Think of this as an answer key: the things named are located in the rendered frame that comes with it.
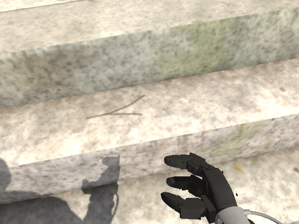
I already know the robot right forearm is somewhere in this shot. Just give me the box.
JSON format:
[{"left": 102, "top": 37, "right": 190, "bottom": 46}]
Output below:
[{"left": 215, "top": 206, "right": 255, "bottom": 224}]

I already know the right robot hand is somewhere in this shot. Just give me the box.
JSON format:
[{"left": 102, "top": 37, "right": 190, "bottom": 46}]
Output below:
[{"left": 161, "top": 152, "right": 238, "bottom": 224}]

